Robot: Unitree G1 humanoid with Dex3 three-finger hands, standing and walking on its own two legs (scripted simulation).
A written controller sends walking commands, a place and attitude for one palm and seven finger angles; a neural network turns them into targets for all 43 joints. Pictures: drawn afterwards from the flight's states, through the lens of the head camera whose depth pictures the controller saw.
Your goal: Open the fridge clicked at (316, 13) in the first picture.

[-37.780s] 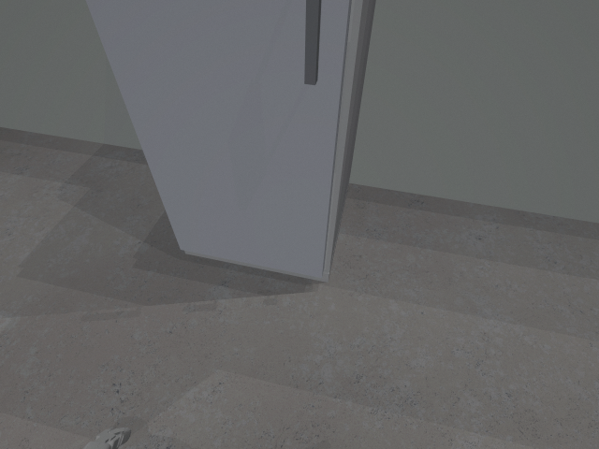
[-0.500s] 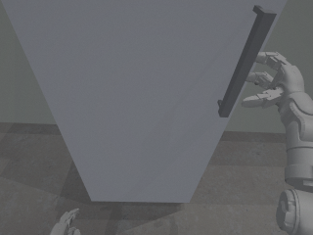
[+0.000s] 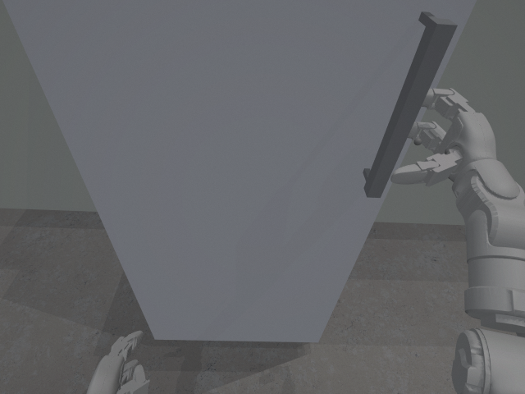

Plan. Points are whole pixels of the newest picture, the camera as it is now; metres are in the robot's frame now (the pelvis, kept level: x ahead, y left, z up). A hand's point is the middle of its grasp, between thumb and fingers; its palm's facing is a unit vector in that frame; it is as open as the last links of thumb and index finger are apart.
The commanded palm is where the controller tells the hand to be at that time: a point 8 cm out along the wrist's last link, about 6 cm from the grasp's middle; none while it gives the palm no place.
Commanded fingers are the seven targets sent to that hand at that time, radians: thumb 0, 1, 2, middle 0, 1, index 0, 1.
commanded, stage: slide the fingers in behind the handle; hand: right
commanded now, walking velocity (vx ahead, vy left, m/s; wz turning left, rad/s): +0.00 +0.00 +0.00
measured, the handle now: (395, 117) +0.45 -0.14 +0.25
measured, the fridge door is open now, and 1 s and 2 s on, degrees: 0 0 0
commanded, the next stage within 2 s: grip the handle and tug to test in 1.20 s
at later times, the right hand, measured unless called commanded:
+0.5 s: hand (403, 143) +0.41 -0.15 +0.24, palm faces -0.06 +1.00 -0.02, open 14.0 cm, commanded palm +0.38 -0.20 +0.25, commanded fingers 0.00 0.50 -0.30 0.30 1.20 0.30 1.20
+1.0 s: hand (395, 139) +0.40 -0.13 +0.24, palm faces -0.05 +1.00 -0.03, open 14.0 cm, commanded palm +0.38 -0.18 +0.25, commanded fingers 0.00 0.50 -0.30 0.30 1.20 0.30 1.20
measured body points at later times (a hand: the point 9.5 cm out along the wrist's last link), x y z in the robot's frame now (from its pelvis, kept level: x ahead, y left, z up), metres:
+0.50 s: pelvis +0.01 +0.01 +0.00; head -0.01 +0.03 +0.45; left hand +0.16 +0.26 -0.09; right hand +0.40 -0.20 +0.24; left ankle -0.05 +0.11 -0.74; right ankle +0.02 -0.11 -0.74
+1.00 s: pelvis +0.01 +0.01 +0.00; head -0.02 +0.03 +0.45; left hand +0.17 +0.25 -0.09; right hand +0.40 -0.19 +0.24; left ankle -0.05 +0.11 -0.74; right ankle +0.02 -0.11 -0.74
